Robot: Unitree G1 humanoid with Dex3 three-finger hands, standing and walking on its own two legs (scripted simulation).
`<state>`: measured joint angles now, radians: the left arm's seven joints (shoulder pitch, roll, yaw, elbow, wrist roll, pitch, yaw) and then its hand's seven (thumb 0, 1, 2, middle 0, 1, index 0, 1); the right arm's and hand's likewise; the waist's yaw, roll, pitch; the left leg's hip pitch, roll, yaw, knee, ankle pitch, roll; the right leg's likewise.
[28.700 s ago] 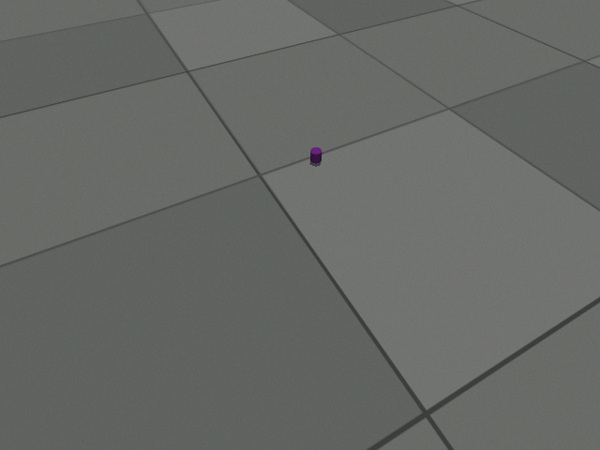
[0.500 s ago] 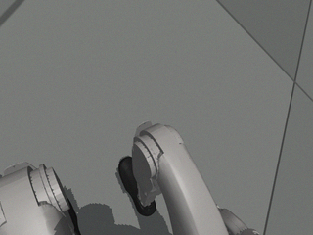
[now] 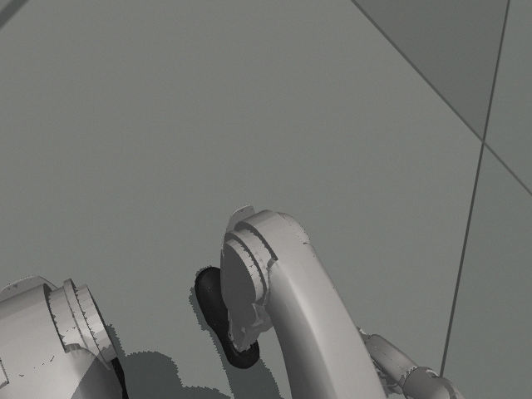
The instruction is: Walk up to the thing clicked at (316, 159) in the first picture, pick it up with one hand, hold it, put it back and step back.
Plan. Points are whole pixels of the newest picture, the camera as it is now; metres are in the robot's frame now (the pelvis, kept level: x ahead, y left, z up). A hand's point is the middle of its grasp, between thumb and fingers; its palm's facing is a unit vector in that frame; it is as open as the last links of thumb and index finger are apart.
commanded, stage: rest palm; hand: left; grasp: from above
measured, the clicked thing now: out of the picture +0.45 +0.35 -0.27
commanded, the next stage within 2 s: close in 0.12 s
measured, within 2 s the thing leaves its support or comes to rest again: neither
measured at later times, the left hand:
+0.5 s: hand out of the picture +0.44 +0.34 -0.25, palm faces -0.42 -0.17 -0.89, open 12.4 cm
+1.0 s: hand out of the picture +0.44 +0.33 -0.26, palm faces -0.43 -0.17 -0.89, open 9.9 cm
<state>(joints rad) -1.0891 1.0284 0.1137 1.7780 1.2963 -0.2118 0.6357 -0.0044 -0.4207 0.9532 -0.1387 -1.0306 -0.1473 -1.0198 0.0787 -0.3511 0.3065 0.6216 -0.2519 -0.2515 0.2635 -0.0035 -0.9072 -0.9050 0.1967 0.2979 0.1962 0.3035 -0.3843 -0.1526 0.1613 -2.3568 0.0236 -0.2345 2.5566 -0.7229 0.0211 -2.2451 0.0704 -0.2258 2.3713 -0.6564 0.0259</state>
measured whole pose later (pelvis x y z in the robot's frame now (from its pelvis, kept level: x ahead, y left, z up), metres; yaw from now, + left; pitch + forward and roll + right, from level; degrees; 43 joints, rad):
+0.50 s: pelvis +0.00 +0.00 +0.00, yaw -1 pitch +27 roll -16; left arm -1.07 1.07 0.10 1.76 1.27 -0.25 0.63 0.00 -0.24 0.80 -0.24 -0.98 -0.27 -0.94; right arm 0.09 -0.36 0.34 0.62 -0.26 -0.23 0.25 0.00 -0.90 -0.90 0.20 0.30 0.20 0.30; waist -0.38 -0.16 0.17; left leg -2.34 0.03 -0.26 2.56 -0.73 0.02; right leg -2.23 0.08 -0.24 2.35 -0.65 0.03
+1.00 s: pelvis +0.00 +0.00 +0.00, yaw -1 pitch +27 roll -15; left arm -1.07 1.05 0.08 1.74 1.28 -0.26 0.64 0.00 0.10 0.57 -0.48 -0.81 -0.53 -0.76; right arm 0.07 -0.35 0.35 0.62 -0.26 -0.24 0.25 0.00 -0.90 -0.90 0.20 0.30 0.20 0.30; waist -0.38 -0.18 0.19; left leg -2.33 0.03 -0.26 2.55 -0.73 0.01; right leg -2.22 0.08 -0.24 2.35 -0.65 0.03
